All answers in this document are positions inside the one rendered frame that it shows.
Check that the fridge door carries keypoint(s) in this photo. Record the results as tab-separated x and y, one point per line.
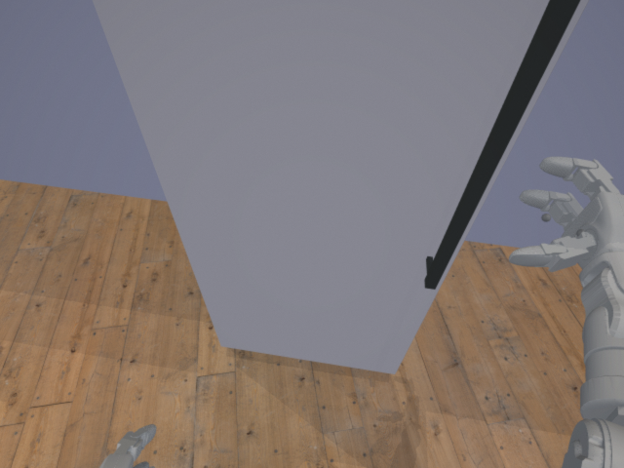
313	153

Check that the right robot upper arm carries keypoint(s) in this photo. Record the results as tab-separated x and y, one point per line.
595	443

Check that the left robot hand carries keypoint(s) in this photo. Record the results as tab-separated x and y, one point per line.
129	449

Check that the handle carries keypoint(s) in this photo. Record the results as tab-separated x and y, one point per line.
543	45

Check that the right robot forearm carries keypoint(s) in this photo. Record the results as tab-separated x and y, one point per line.
602	395

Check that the right robot hand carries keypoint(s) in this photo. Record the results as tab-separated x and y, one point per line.
602	219

